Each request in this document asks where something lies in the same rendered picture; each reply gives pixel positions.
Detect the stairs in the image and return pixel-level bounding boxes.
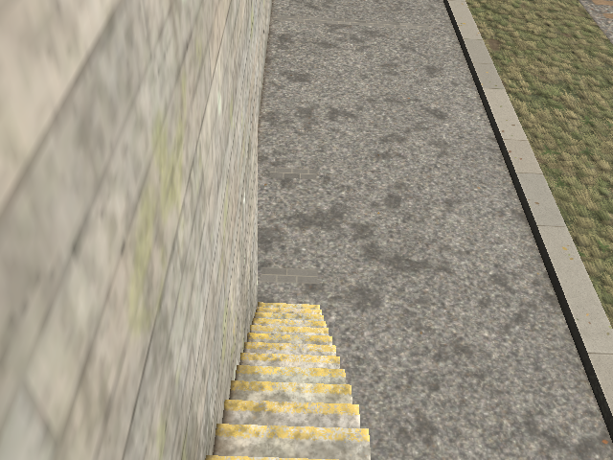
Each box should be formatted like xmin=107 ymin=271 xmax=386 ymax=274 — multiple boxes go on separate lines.
xmin=205 ymin=302 xmax=371 ymax=460

